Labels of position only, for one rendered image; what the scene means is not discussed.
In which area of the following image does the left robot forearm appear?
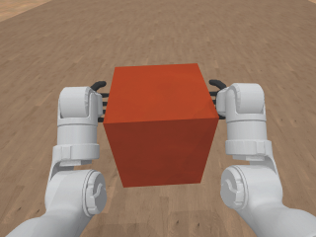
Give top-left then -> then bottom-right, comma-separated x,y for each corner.
44,86 -> 104,207

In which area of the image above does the right robot upper arm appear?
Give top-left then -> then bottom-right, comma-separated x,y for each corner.
220,165 -> 316,237

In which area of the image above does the right robot forearm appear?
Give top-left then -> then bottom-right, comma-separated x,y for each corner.
216,83 -> 283,196

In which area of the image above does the carton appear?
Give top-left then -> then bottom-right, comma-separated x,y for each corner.
103,63 -> 219,188

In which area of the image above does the left robot upper arm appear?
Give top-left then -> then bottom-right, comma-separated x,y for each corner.
6,169 -> 108,237

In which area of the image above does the right robot hand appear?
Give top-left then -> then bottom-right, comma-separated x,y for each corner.
208,79 -> 227,119

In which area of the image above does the left robot hand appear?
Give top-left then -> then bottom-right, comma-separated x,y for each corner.
90,81 -> 110,122

